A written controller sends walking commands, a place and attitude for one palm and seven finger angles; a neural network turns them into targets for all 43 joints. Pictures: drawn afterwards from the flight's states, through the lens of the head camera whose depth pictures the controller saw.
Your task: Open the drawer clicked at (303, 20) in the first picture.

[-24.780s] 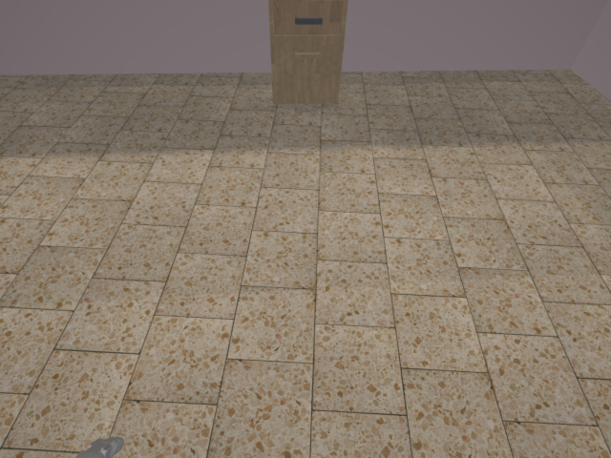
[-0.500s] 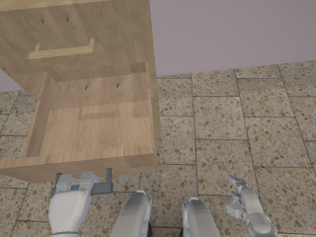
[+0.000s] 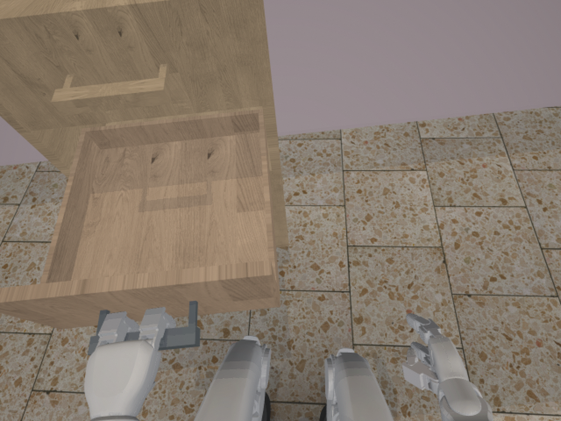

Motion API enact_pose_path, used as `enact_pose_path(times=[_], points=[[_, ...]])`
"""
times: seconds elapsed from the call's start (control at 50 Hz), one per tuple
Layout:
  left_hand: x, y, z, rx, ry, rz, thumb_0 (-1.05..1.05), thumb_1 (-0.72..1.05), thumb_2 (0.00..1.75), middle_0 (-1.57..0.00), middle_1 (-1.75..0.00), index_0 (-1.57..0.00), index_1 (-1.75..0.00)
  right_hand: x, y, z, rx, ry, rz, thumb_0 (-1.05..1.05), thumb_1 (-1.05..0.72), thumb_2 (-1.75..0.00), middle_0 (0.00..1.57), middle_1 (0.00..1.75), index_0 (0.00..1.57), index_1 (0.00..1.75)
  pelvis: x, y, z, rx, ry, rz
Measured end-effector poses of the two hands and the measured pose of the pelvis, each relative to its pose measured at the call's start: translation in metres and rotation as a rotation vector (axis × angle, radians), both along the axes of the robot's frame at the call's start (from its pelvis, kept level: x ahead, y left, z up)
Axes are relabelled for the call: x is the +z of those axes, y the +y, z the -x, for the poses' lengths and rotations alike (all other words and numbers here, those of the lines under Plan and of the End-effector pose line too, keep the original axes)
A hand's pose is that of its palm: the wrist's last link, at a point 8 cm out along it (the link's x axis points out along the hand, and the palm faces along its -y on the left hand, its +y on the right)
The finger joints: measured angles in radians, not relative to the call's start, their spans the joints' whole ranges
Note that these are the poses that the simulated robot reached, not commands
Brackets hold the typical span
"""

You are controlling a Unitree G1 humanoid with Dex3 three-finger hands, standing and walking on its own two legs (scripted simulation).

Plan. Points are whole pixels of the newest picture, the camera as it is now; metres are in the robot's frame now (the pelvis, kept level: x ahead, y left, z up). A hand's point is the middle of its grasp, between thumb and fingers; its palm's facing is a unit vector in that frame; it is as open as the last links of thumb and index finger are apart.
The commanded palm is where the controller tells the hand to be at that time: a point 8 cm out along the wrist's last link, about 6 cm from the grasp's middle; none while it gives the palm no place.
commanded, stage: pull the drawer open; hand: left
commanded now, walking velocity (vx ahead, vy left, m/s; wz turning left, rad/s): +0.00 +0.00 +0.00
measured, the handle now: (147, 326) +0.24 +0.23 -0.06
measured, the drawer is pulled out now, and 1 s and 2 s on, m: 0.29 0.30 0.30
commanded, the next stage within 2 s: open the thumb to release the handle in 0.10 s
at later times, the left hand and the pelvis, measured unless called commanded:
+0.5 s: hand (137, 375) +0.18 +0.23 -0.07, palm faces -0.11 -0.07 -0.99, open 8.1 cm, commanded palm +0.16 +0.22 -0.03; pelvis -0.01 +0.00 -0.01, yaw +1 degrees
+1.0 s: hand (143, 367) +0.19 +0.23 -0.08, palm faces -0.08 -0.07 -0.99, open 13.8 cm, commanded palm +0.18 +0.22 -0.03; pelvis -0.02 +0.00 +0.00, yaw +1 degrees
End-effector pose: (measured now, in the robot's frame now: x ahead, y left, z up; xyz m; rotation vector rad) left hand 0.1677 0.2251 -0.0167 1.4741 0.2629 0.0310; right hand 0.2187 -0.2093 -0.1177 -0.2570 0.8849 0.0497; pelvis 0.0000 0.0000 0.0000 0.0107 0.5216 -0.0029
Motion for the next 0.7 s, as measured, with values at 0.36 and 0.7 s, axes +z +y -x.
enact_pose_path(times=[0.36, 0.7], points=[[-0.004, 0.008, 0.001, 0.003, -0.039, -0.041, 0.0, 0.63, 0.76, -0.33, -1.31, -0.35, -1.28, -0.013, -0.003, 0.004, 0.011, 0.008, 0.013, 0.01, -0.9, -0.89, 0.2, 0.3, 0.2, 0.3, -0.008, -0.002, 0.007, 0.015, 0.002, 0.007], [-0.003, 0.005, 0.005, 0.016, -0.034, -0.039, 0.0, -0.23, 0.41, -0.31, -1.21, -0.33, -1.23, -0.009, -0.01, 0.025, -0.022, 0.02, 0.022, 0.01, -0.9, -0.89, 0.2, 0.3, 0.2, 0.3, -0.004, -0.004, 0.015, 0.018, -0.017, 0.011]])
